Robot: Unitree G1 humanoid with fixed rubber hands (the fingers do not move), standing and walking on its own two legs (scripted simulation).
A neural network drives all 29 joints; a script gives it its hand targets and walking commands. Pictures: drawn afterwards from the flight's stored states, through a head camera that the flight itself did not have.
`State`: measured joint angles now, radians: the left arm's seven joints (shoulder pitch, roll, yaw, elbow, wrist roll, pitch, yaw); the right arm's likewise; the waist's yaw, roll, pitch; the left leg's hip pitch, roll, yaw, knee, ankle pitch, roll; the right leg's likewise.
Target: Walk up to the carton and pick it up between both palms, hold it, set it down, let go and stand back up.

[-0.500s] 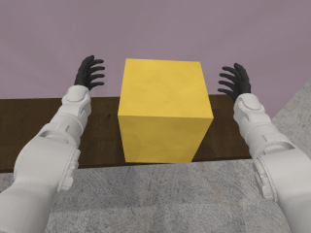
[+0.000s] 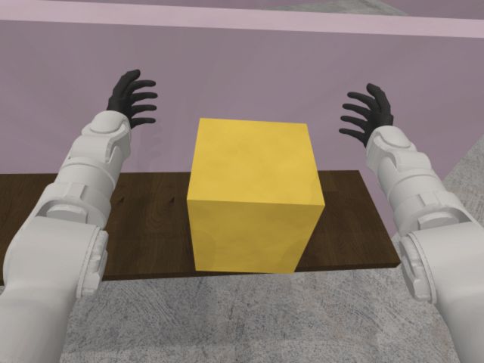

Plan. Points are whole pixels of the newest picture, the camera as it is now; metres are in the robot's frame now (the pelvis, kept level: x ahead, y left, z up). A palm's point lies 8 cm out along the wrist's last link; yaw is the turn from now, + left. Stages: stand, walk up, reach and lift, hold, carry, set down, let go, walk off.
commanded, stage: set down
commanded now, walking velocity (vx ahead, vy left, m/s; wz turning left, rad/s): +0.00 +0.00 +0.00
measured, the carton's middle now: (249, 199) +0.44 -0.01 +0.00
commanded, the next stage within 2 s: none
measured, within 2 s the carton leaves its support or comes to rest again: neither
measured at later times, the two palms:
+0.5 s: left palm (115, 165) +0.40 +0.21 +0.13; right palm (363, 184) +0.38 -0.19 +0.12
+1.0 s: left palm (118, 221) +0.33 +0.21 +0.06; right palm (370, 238) +0.32 -0.20 +0.06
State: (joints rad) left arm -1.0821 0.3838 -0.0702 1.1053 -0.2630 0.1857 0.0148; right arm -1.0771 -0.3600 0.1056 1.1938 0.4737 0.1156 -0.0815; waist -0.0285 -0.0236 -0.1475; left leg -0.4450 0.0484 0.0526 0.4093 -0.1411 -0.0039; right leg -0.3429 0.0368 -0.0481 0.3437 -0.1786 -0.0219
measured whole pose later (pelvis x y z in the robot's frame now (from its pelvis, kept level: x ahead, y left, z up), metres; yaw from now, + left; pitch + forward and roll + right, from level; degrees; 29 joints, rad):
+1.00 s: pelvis +0.00 +0.00 +0.00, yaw +0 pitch -1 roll +0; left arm -0.31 0.22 0.07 0.51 -0.11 0.09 -0.02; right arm -0.28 -0.20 0.00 0.59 0.28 -0.02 -0.10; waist -0.01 -0.02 -0.01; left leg -0.17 0.03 0.07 0.35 -0.15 0.00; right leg -0.09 0.02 -0.03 0.32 -0.20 -0.01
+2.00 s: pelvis +0.02 +0.00 +0.00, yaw +0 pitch -3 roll +0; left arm 0.16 0.25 0.00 0.50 -0.11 -0.11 -0.04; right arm 0.17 -0.15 0.03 0.57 0.14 -0.23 -0.05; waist 0.02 -0.02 0.02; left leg -0.10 0.02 0.07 0.34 -0.18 0.00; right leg -0.02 0.01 -0.03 0.32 -0.24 -0.02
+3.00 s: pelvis +0.02 -0.01 +0.00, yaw +0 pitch -3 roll +0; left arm 0.18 0.20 0.01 0.53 0.01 0.11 -0.01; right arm 0.15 -0.20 -0.02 0.75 -0.01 -0.20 0.02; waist 0.00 -0.02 0.05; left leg -0.12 0.03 0.07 0.36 -0.18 -0.01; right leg -0.05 0.02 -0.03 0.35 -0.25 -0.03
